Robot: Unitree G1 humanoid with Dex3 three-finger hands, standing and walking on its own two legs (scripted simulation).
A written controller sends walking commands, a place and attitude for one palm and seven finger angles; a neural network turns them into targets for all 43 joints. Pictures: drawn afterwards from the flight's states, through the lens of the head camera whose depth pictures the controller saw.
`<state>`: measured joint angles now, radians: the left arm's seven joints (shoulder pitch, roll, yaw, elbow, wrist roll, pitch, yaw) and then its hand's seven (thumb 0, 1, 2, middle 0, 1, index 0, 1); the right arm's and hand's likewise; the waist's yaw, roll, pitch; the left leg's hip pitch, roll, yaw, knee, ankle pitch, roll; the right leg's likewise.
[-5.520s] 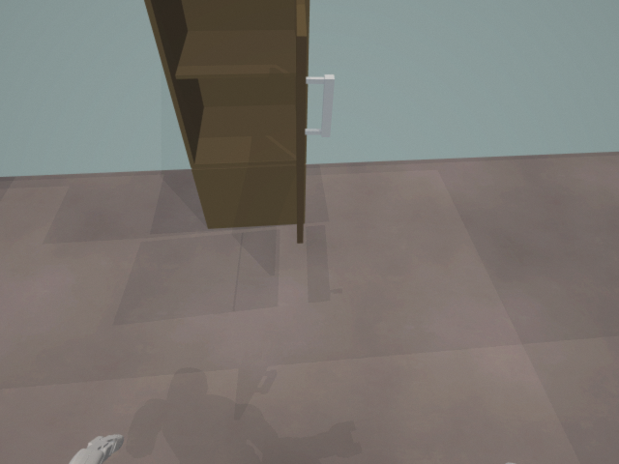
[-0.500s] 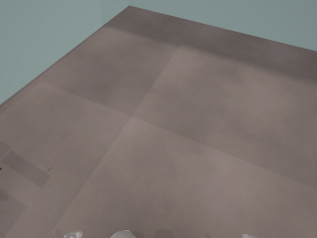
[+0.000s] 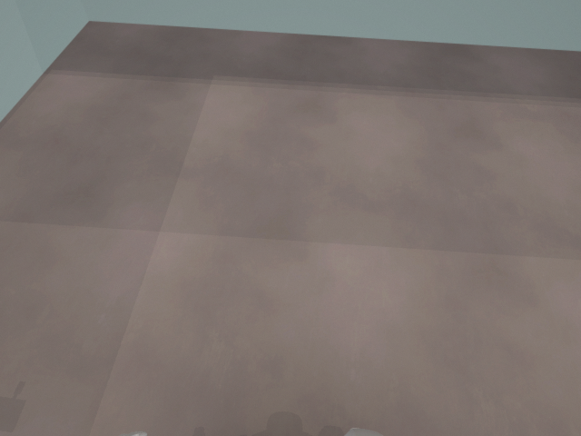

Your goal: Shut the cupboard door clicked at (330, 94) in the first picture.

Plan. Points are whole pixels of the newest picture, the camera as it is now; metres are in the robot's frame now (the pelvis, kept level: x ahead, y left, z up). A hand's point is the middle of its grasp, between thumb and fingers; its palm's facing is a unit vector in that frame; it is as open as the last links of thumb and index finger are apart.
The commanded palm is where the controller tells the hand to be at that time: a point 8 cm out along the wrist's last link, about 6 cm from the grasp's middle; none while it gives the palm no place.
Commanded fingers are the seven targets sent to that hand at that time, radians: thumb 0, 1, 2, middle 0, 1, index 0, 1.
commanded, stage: walk around to get in front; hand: left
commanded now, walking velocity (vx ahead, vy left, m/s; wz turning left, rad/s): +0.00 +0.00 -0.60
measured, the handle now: out of the picture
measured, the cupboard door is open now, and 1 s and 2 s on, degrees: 86 86 86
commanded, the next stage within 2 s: walk to a spot facing it in 1.72 s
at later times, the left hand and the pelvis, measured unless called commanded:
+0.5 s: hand out of the picture +0.13 +0.17 -0.17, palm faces -0.19 -0.96 -0.19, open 7.4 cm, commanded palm none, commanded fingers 0.00 0.90 0.90 -0.20 -0.30 -0.20 -0.30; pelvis +0.02 +0.00 +0.00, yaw -15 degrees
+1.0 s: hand (256, 316) +0.34 +0.08 -0.18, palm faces -0.56 -0.82 -0.12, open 7.4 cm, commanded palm none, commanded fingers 0.00 0.90 0.90 -0.20 -0.30 -0.20 -0.30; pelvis +0.17 -0.02 +0.00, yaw -34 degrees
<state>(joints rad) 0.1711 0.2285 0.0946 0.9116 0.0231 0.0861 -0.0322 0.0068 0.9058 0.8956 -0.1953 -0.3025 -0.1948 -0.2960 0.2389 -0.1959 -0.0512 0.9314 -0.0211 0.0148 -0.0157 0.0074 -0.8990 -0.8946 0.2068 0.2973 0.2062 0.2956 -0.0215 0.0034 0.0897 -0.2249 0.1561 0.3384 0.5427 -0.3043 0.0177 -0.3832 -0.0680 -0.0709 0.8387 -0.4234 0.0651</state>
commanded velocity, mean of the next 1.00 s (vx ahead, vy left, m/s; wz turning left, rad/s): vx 0.22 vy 0.00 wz -0.60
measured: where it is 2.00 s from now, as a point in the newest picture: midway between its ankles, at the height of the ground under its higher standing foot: (364, 344)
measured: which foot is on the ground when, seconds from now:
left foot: down 0.00-0.08, up 0.10-0.52, down 0.54-1.00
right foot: up 0.00-0.06, down 0.08-0.54, up 0.56-1.00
